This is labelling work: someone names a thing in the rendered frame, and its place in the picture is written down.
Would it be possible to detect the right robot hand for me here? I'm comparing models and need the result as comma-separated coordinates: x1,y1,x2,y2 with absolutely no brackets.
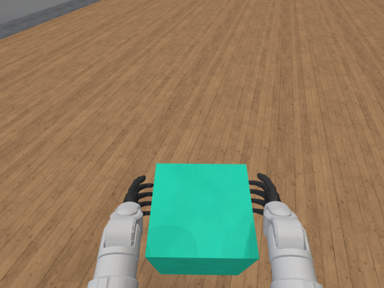
248,173,281,215

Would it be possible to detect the robot left forearm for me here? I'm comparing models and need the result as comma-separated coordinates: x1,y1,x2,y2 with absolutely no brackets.
87,202,143,288

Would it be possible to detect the carton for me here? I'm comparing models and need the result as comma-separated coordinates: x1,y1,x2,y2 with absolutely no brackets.
145,163,259,275

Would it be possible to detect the left robot hand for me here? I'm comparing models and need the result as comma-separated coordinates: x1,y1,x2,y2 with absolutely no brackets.
123,175,154,216

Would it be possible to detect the robot right forearm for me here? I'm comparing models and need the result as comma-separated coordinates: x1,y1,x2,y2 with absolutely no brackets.
263,201,323,288

